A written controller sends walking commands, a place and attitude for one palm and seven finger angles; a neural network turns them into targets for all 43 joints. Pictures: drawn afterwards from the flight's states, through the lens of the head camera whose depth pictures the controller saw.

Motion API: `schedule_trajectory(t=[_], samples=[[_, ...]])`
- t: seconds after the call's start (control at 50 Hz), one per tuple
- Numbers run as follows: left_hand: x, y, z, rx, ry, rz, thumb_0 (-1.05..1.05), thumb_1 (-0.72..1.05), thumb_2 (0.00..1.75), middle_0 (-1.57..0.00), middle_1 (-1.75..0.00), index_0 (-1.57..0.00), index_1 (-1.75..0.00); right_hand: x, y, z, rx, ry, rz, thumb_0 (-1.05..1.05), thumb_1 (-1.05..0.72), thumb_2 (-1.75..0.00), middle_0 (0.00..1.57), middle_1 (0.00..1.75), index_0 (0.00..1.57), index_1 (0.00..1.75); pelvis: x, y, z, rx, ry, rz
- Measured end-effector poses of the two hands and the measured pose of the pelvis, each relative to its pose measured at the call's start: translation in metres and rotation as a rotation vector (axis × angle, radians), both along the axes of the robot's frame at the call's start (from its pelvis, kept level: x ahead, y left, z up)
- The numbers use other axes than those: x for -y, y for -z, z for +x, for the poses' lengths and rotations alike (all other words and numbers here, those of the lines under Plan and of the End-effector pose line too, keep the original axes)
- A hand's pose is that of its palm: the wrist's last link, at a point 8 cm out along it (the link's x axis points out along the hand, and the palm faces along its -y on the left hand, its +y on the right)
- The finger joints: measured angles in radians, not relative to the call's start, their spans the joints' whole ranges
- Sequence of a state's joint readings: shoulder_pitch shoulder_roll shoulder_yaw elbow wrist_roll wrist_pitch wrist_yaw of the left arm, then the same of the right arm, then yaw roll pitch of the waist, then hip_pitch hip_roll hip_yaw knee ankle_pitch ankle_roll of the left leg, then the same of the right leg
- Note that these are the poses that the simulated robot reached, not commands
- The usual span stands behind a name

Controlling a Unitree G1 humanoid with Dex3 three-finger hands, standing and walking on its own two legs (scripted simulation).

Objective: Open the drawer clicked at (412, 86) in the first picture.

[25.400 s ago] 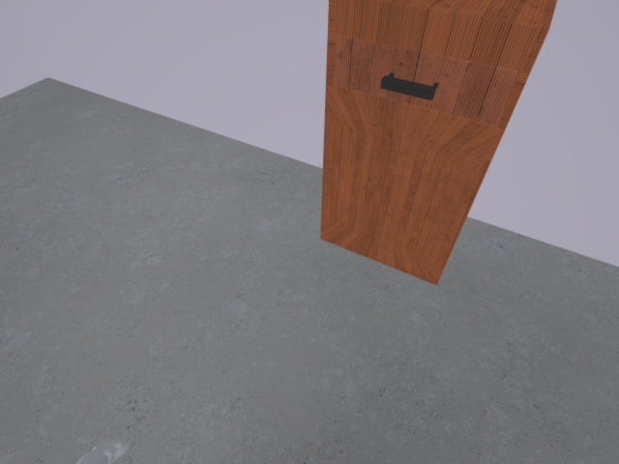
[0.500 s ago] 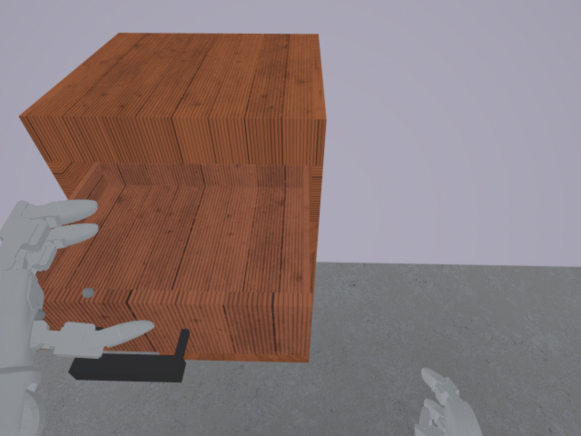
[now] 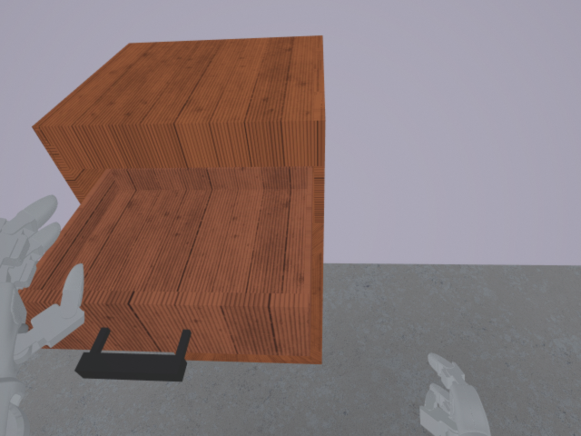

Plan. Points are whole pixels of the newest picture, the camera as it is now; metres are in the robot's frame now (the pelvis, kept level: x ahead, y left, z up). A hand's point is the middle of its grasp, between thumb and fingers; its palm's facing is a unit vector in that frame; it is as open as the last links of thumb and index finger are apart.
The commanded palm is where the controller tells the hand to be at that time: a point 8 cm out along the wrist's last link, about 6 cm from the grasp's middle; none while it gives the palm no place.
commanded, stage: draw the hand back to the body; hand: left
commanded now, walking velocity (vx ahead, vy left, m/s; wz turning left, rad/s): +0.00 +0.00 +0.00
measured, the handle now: (138, 351) +0.22 +0.25 +0.02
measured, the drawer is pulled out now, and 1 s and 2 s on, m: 0.30 0.30 0.30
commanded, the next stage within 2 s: step back with the hand held close in 0.16 s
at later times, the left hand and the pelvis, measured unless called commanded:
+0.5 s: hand (61, 322) +0.17 +0.24 +0.18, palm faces +0.37 -0.80 -0.47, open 7.4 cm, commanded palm +0.09 +0.29 +0.21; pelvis -0.03 +0.01 +0.00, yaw +2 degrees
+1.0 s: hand out of the picture +0.09 +0.27 +0.19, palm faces +0.41 -0.82 -0.40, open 7.4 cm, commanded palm +0.02 +0.31 +0.21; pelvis -0.09 +0.03 -0.01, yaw +3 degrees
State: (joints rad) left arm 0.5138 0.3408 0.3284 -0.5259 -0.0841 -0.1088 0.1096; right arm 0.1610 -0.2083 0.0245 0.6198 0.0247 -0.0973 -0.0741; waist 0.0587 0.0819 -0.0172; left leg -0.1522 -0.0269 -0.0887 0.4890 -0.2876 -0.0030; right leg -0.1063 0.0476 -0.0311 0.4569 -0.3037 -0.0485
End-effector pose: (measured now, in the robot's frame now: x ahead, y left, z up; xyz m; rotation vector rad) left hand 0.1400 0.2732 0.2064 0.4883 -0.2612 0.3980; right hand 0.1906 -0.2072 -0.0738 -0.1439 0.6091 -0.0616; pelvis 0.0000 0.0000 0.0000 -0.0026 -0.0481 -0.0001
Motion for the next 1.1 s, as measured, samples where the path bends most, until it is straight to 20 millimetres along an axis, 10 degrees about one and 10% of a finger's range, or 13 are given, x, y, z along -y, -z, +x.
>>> schedule_trajectory(t=[0.5, 1.1], samples=[[-0.009, 0.007, -0.01, -0.03, 0.058, 0.065, 0.02, 0.89, 0.9, -0.21, -0.3, -0.21, -0.31, 0.022, 0.008, -0.051, -0.144, 0.063, -0.068, 0.01, -0.91, -0.89, 0.2, 0.3, 0.2, 0.3, -0.006, 0.001, -0.027, -0.053, -0.034, -0.018], [-0.049, 0.009, -0.101, 0.117, 0.069, 0.085, 0.02, 0.88, 0.9, -0.22, -0.3, -0.22, -0.31, -0.013, 0.0, -0.136, -0.134, 0.034, -0.161, 0.01, -0.91, -0.89, 0.2, 0.3, 0.21, 0.3, -0.037, 0.015, -0.109, -0.063, -0.039, -0.032]])
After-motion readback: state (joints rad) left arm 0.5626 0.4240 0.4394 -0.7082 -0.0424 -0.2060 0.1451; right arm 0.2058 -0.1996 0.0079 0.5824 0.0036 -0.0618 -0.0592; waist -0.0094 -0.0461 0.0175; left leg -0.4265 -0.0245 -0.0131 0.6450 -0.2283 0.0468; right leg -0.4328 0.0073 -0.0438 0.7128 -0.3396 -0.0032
